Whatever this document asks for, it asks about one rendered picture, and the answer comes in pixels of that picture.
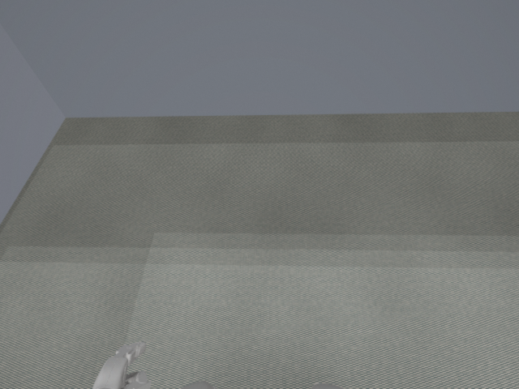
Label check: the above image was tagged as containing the left robot hand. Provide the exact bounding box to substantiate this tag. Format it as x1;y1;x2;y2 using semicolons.
92;341;152;389

